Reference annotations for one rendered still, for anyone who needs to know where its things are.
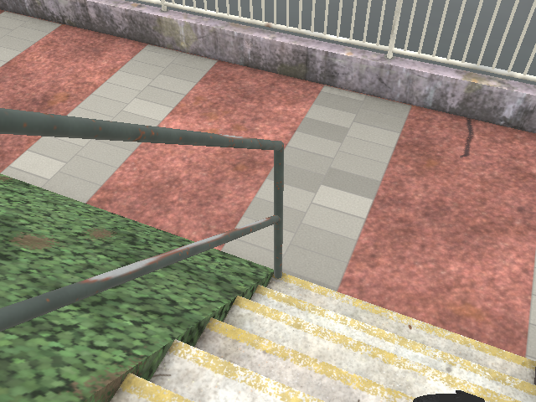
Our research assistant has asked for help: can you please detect stairs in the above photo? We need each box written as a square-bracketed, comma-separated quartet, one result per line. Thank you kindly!
[110, 272, 536, 402]

